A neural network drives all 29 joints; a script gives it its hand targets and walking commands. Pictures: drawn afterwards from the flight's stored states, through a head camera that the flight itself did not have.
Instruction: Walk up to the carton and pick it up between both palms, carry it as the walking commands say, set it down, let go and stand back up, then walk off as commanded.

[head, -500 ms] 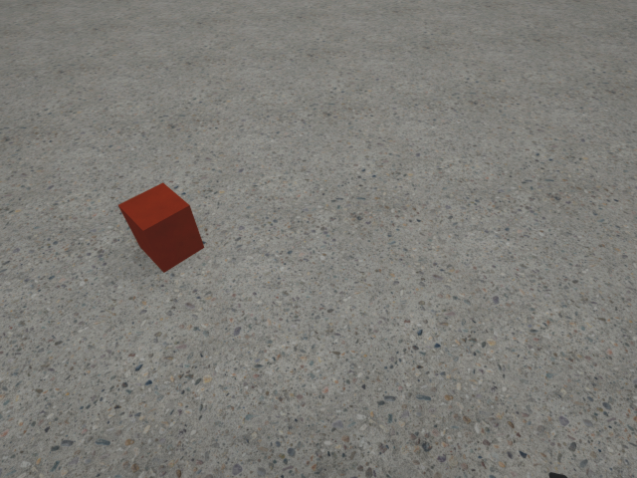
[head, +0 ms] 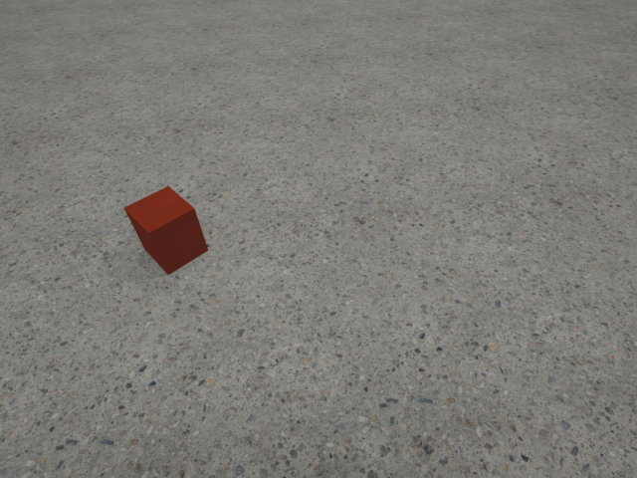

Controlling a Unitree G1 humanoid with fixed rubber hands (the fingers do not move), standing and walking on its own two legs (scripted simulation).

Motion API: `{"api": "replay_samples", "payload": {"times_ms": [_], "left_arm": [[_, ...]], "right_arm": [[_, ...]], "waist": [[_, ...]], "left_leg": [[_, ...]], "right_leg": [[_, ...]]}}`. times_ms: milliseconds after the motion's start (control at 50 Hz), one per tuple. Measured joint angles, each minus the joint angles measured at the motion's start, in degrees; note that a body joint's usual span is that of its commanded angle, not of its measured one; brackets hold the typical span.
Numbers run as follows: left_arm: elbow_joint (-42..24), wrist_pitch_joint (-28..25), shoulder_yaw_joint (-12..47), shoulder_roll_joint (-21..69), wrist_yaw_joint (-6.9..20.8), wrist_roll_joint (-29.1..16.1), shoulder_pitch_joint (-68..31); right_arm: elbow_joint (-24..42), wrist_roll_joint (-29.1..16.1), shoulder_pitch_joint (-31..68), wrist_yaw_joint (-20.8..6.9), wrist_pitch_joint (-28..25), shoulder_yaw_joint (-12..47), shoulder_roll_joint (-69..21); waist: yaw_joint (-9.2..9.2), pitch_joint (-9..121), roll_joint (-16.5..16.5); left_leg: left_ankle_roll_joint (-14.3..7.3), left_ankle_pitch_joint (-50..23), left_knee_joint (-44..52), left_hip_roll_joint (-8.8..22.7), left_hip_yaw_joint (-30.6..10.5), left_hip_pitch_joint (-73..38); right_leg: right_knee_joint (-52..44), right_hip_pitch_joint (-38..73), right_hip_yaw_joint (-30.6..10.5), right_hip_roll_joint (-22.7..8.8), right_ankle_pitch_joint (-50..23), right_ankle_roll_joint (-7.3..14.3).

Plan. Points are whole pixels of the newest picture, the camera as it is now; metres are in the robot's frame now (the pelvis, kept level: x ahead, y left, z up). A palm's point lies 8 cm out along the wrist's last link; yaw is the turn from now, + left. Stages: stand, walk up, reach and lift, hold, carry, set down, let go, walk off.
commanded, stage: stand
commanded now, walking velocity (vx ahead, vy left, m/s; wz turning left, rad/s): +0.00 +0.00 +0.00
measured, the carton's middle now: (168, 230) +1.22 +0.69 -0.66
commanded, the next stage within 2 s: walk up in 0.22 s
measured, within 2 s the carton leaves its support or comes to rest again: neither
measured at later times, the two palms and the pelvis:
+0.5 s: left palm out of the picture +0.08 +0.31 -0.11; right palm out of the picture +0.10 -0.31 -0.11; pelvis +0.01 +0.00 -0.01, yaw +3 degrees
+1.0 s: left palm out of the picture +0.13 +0.39 -0.10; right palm (510, 418) +0.26 -0.26 -0.14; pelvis +0.12 +0.04 -0.04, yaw +16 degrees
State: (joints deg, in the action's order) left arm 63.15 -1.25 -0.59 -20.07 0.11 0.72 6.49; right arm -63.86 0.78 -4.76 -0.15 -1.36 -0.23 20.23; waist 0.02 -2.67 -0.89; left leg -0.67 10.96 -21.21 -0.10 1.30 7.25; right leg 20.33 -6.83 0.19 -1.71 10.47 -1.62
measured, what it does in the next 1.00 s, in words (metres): walks ahead, turning left: right foot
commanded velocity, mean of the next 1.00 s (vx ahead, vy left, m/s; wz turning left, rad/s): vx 0.00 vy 0.00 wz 0.00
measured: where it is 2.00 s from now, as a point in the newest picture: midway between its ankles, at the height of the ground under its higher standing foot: (260, 434)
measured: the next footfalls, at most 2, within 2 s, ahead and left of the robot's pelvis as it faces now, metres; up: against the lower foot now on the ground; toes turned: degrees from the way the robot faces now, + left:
right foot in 0.92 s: +0.23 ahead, -0.03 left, +0.00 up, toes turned +8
left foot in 1.30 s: +0.30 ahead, +0.29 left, +0.00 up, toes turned +29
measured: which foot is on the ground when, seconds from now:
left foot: down 0.00-0.94, up 0.96-1.00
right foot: down 0.00-0.64, up 0.66-0.90, down 0.92-1.00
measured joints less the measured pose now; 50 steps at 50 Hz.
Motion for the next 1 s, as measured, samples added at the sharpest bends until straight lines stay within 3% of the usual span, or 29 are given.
{"api": "replay_samples", "payload": {"times_ms": [420, 460, 500, 540, 580, 620, 660, 700, 740, 860, 920, 960, 1000], "left_arm": [[-0.1, 0.0, -0.1, 0.0, -0.1, -0.1, -0.2], [-2.0, -0.8, -1.4, -0.1, 0.2, 0.1, 0.2], [-4.9, -2.2, -2.9, -0.7, 0.2, 0.6, 1.1], [-7.0, -3.3, -3.9, -1.8, -0.3, 1.1, 2.0], [-8.1, -3.8, -4.8, -3.2, -0.4, 1.6, 3.1], [-8.7, -3.8, -5.7, -5.3, -0.2, 2.0, 3.8], [-9.2, -3.0, -6.5, -7.6, -0.3, 2.2, 4.4], [-9.5, -2.1, -6.8, -8.6, -0.3, 1.9, 5.0], [-9.9, -2.1, -6.1, -8.7, 0.4, 1.1, 4.6], [-11.4, -3.6, -4.2, -6.1, 1.9, 0.0, 4.5], [-11.9, -4.2, -4.0, -5.1, 2.2, 0.4, 6.1], [-12.7, -5.2, -4.2, -4.6, 1.7, 1.0, 7.0], [-13.8, -5.9, -4.4, -4.4, 0.9, 1.3, 7.7]], "right_arm": [[-0.1, -0.2, 0.0, 0.0, 0.2, 0.0, 0.2], [2.3, 0.6, -1.6, -1.7, 0.9, -1.3, 0.8], [4.7, 1.5, -3.3, -3.5, 1.9, -2.5, 2.2], [6.2, 1.9, -4.0, -4.8, 2.5, -3.6, 3.8], [7.5, 1.7, -4.2, -6.1, 2.6, -4.8, 5.1], [8.8, 1.3, -4.9, -7.1, 2.2, -5.6, 5.7], [9.7, 1.2, -6.1, -7.3, 1.2, -6.2, 5.9], [10.4, 1.1, -7.0, -6.6, 0.7, -6.2, 5.8], [11.2, 0.7, -7.8, -6.0, 0.4, -6.1, 5.2], [14.1, 0.7, -11.1, -5.1, 0.0, -4.8, 4.5], [15.7, 0.7, -12.1, -5.0, 0.0, -4.5, 4.7], [16.2, 0.5, -12.8, -4.7, 0.2, -4.5, 5.0], [15.7, 0.5, -13.0, -4.2, 0.5, -4.1, 4.9]], "waist": [[-0.05, -0.3, 0.2], [-0.41, 0.3, 0.8], [-0.72, 0.7, 1.9], [-0.74, 0.3, 3.3], [-1.01, 0.0, 4.3], [-1.41, -0.1, 3.9], [-1.23, 0.2, 1.4], [-1.43, 1.0, -0.6], [-1.98, 0.3, -1.9], [-2.18, 0.1, -1.6], [-2.39, 0.6, -0.1], [-2.16, 0.9, 2.3], [-1.31, 1.0, 4.1]], "left_leg": [[0.3, 0.1, 0.1, 0.3, -0.2, 0.0], [-0.2, 3.8, -4.4, 0.4, -1.4, 2.7], [-0.6, 9.1, -15.1, 1.1, -2.1, 8.0], [-0.3, 10.2, -24.2, 2.4, -3.1, 12.7], [0.0, 11.2, -25.7, 4.1, -3.4, 15.1], [-0.5, 12.9, -22.3, 5.5, -2.6, 15.0], [-0.4, 7.7, -21.8, 4.2, -0.5, 14.1], [-0.5, 8.1, -23.3, 2.1, 0.6, 14.2], [-0.9, 9.0, -22.1, 0.2, 0.9, 12.5], [-1.6, 9.5, -17.6, -1.9, 0.9, 7.7], [-1.1, 11.6, -18.3, -1.8, 0.5, 6.6], [-1.5, 15.4, -24.3, -1.4, -2.4, 8.5], [-1.5, 15.4, -35.2, -2.6, -6.7, 12.9]], "right_leg": [[-0.1, 0.0, 0.1, 0.2, 0.1, 0.2], [2.2, -1.1, 1.7, 0.2, 2.9, 0.9], [4.0, -1.8, 4.1, 0.2, 3.6, 1.3], [5.8, -1.7, 6.3, 0.4, 4.4, 0.6], [7.3, -1.0, 8.3, 0.2, 6.4, -0.2], [10.1, -0.2, 10.0, -1.1, 9.0, -0.8], [19.5, -2.5, 9.5, -4.1, 15.3, 0.9], [33.6, -9.2, 4.6, -4.0, 18.1, 2.6], [40.1, -13.4, 1.6, -2.8, 16.4, 3.6], [30.0, -17.7, 2.5, -1.1, 17.3, 3.7], [21.8, -16.1, 3.9, -0.4, 10.9, 3.7], [21.0, -15.2, 5.7, 0.5, 4.6, 4.2], [21.9, -14.0, 8.0, 0.8, 7.4, 4.5]]}}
